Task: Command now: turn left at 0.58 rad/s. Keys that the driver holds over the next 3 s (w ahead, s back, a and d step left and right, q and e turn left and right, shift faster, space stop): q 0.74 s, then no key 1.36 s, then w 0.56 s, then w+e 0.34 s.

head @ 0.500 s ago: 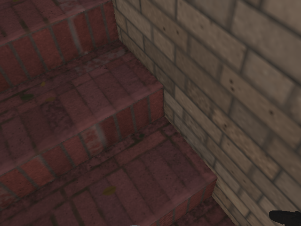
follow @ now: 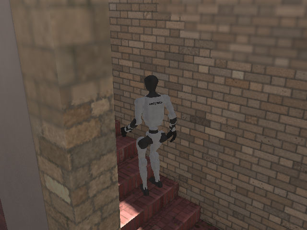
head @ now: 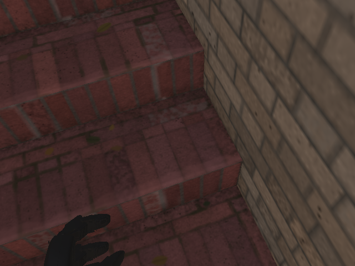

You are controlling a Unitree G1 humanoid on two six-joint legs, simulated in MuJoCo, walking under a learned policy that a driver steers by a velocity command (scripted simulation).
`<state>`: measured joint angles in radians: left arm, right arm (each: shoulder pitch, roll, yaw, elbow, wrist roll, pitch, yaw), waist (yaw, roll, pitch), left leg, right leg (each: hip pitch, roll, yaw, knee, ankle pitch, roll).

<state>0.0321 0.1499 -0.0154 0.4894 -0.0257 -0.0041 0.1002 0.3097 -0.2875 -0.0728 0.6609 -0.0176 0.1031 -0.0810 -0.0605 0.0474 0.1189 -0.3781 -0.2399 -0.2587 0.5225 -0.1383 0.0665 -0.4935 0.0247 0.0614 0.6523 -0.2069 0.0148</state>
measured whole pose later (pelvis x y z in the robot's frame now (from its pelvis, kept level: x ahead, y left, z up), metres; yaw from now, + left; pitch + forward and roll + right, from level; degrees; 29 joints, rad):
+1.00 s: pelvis -0.04 +0.06 +0.01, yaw +30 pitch +0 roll +3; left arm 0.22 0.15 0.02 0.72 0.01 -0.01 0.09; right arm 0.22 -0.24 -0.08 0.70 -0.01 0.11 -0.01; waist -0.01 0.08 0.04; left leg -0.44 -0.10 -0.11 0.99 -0.42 -0.05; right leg -0.21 -0.01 -0.02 0.51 -0.30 -0.06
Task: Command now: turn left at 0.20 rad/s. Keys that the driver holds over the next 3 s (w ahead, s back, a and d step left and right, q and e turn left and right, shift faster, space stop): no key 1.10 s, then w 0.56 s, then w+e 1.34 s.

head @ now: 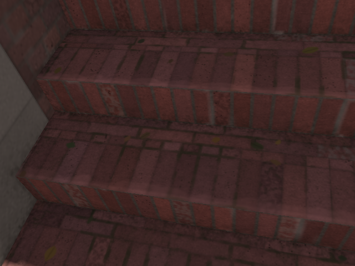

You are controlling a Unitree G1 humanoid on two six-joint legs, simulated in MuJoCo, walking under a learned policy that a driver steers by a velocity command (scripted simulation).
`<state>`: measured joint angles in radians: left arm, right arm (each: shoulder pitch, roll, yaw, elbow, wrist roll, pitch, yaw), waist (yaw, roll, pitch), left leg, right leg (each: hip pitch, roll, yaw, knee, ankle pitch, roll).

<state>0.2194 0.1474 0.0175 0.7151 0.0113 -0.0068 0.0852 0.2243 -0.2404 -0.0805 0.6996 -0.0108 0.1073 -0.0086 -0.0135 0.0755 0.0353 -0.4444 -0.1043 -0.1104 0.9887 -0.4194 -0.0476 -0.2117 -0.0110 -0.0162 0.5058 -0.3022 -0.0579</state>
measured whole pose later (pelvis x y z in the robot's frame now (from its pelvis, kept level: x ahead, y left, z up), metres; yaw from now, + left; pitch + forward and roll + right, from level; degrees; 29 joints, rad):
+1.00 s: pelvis +0.04 +0.03 +0.00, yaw +0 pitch -1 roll +1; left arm 0.43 0.11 -0.02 1.04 0.01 0.00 0.06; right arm 0.35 -0.15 0.00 0.93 0.00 -0.01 -0.05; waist -0.01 0.01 0.01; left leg -0.16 -0.05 0.04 0.38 -0.22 0.05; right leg -0.10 -0.03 -0.02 0.42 -0.32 0.00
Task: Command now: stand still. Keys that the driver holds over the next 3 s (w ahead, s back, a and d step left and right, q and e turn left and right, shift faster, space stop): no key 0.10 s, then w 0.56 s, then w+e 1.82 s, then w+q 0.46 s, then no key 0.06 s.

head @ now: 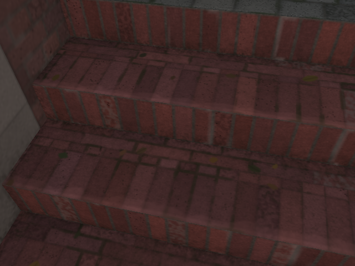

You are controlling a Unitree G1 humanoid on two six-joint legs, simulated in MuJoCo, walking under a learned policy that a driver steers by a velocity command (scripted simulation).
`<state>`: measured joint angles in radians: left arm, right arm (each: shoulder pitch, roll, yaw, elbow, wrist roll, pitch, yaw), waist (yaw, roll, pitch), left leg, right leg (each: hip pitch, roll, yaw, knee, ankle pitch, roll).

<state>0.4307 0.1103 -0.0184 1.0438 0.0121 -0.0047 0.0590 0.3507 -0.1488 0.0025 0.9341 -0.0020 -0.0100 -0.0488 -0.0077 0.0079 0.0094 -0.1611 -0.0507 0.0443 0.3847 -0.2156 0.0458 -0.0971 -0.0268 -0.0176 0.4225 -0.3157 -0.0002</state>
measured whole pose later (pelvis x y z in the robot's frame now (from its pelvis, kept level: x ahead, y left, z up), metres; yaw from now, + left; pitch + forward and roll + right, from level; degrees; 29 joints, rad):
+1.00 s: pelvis +0.39 +0.21 +0.16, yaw -5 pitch +1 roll -1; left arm 0.03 0.06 0.01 0.74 0.01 -0.04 0.03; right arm 0.53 -0.09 -0.01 1.12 -0.04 -0.14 0.01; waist -0.04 -0.03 -0.01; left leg -0.21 0.01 0.23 0.55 -0.37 0.08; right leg -1.29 0.10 0.03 2.10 -0.04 -0.16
